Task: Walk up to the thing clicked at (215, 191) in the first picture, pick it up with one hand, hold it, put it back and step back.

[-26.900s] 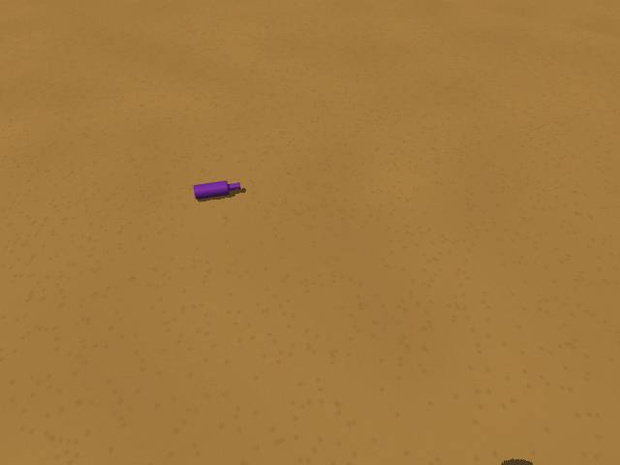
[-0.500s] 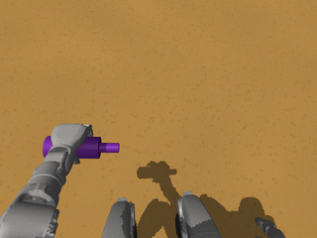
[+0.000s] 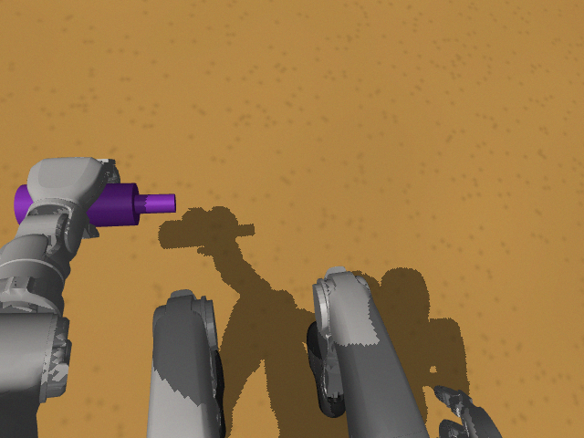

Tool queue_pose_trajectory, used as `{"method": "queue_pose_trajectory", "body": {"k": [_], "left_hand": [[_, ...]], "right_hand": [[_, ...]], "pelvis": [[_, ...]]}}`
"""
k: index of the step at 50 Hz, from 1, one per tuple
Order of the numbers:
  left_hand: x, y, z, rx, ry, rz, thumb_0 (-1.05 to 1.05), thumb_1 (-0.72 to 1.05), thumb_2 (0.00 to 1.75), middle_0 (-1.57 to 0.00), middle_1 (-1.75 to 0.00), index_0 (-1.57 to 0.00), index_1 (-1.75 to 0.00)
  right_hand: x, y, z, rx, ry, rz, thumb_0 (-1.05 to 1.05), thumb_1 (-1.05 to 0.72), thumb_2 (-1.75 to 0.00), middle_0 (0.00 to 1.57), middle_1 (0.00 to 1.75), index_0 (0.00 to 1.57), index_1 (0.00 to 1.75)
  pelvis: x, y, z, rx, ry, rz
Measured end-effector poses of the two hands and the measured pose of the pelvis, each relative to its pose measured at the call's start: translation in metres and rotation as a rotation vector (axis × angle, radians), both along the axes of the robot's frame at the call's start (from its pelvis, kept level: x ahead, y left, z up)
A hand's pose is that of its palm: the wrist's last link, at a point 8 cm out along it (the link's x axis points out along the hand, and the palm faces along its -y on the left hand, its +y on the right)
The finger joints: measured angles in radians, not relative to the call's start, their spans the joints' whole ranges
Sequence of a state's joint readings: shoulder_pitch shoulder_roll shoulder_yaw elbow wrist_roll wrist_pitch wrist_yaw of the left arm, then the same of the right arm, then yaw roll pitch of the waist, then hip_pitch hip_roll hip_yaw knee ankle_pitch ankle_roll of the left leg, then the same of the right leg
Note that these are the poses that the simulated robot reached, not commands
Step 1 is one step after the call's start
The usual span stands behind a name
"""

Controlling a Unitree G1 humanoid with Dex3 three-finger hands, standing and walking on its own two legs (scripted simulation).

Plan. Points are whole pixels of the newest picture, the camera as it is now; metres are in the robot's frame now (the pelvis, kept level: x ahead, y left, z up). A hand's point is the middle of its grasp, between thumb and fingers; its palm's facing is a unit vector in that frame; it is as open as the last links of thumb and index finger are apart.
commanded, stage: crouch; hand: left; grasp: from above
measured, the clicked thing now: (103, 205) +0.46 +0.24 -0.17
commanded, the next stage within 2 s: lower in 0.92 s
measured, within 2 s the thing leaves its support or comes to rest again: neither
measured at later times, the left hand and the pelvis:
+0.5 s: hand (101, 212) +0.47 +0.26 -0.24, palm faces -0.47 -0.01 -0.88, open 9.5 cm; pelvis +0.00 +0.00 -0.08, yaw -2 degrees
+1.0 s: hand (107, 214) +0.48 +0.27 -0.28, palm faces -0.47 -0.01 -0.89, open 9.5 cm; pelvis -0.01 +0.00 -0.13, yaw -3 degrees
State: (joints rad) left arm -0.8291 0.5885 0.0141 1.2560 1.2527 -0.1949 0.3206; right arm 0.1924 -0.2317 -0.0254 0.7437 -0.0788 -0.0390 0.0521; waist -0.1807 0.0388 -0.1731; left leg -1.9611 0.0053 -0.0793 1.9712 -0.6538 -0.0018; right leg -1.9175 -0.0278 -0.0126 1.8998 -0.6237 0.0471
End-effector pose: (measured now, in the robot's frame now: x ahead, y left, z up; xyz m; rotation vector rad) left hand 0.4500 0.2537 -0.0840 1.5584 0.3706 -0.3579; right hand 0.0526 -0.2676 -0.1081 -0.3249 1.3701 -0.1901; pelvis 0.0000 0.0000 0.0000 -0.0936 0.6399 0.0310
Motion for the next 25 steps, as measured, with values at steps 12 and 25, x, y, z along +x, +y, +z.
{"method": "queue_pose_trajectory", "body": {"k": [12, 25], "left_hand": [[0.011, 0.003, -0.063, -0.008, 0.003, 0.028, 0.00, 0.06, 0.48, -0.71, -0.58, -0.73, -0.56], [0.023, 0.010, -0.098, -0.008, 0.024, 0.034, 0.00, 0.06, 0.47, -0.70, -0.59, -0.73, -0.56]], "right_hand": [[0.002, -0.014, -0.044, -0.007, 0.034, 0.042, 0.00, -0.91, -0.90, 0.20, 0.30, 0.20, 0.30], [-0.018, -0.017, -0.070, -0.005, 0.094, 0.035, 0.00, -0.91, -0.90, 0.20, 0.30, 0.20, 0.30]], "pelvis": [[-0.003, -0.005, -0.049, -0.009, 0.004, -0.009], [-0.004, -0.005, -0.082, -0.018, -0.010, -0.015]]}}
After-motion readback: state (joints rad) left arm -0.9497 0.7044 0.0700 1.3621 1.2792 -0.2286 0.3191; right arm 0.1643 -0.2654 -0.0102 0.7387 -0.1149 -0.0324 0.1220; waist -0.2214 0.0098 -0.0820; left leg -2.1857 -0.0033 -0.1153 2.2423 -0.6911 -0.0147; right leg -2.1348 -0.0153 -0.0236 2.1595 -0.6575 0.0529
